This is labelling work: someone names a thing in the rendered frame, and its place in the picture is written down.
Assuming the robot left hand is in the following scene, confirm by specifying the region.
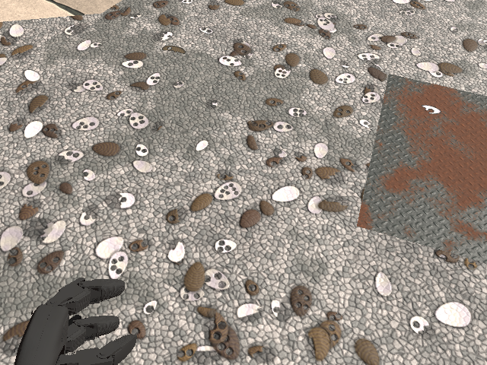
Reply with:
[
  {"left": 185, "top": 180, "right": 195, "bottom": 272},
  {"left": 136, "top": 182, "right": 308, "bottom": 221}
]
[{"left": 14, "top": 278, "right": 137, "bottom": 365}]

